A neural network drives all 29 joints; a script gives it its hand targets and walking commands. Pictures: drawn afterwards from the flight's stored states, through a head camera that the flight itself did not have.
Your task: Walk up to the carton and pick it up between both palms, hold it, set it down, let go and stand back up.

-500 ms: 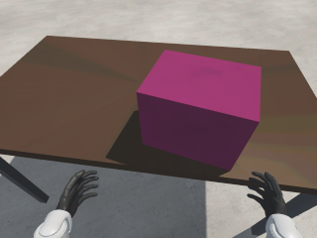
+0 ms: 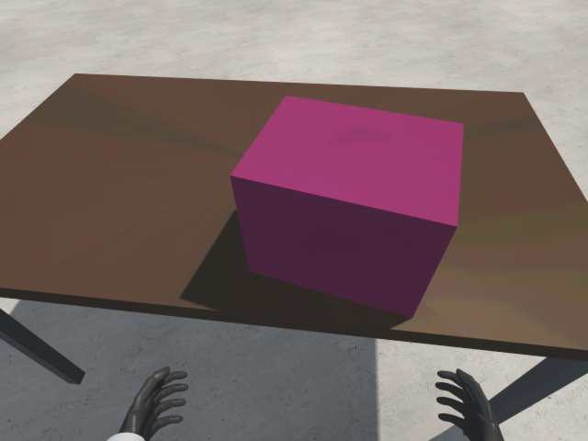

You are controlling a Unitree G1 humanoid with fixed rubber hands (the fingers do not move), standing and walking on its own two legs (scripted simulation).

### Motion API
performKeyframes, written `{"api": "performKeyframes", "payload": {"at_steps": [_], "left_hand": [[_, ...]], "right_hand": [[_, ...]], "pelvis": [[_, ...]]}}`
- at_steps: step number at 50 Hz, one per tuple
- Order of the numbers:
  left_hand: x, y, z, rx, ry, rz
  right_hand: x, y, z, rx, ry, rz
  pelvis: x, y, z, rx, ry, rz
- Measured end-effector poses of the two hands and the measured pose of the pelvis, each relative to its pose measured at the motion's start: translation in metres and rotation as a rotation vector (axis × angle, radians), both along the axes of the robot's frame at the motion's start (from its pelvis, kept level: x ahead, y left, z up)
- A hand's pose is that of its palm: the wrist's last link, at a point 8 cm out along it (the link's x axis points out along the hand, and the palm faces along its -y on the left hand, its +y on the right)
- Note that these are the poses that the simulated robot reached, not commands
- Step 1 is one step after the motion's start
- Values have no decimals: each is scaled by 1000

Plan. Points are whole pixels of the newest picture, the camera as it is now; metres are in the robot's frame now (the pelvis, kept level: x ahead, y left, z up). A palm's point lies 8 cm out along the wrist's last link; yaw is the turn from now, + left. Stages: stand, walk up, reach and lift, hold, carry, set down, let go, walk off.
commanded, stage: set down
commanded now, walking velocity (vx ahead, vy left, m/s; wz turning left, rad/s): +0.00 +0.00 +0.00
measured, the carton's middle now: (347, 203) +0.47 -0.04 +0.05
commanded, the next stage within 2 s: let go in 0.66 s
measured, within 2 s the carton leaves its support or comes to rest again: neither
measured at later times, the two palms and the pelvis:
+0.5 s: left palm (162, 440) +0.14 +0.22 -0.09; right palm out of the picture +0.13 -0.22 -0.09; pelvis -0.01 +0.00 +0.00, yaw +0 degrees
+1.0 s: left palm out of the picture +0.14 +0.23 -0.09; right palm out of the picture +0.13 -0.22 -0.09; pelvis -0.01 +0.01 +0.00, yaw -1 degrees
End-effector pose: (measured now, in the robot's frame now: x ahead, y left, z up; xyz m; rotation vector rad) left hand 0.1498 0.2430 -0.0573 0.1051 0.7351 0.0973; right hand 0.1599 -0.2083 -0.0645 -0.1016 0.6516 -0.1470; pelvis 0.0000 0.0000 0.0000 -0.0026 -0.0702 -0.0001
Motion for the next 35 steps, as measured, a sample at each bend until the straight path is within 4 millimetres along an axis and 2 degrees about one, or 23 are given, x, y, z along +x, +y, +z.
{"api": "performKeyframes", "payload": {"at_steps": [9,17,26,35], "left_hand": [[-12,-5,-16,12,73,2],[-13,-14,-28,26,126,-5],[-5,-25,-29,33,110,-20],[-3,-25,-28,34,110,-25]], "right_hand": [[-14,-5,-13,-37,41,33],[-22,-13,-20,-59,96,56],[-27,-16,-21,-62,103,70],[-28,-17,-20,-69,93,66]], "pelvis": [[-2,1,-1,1,-17,-1],[-7,1,-2,1,-20,-5],[-9,1,-2,1,-16,-8],[-10,2,-2,2,-20,-11]]}}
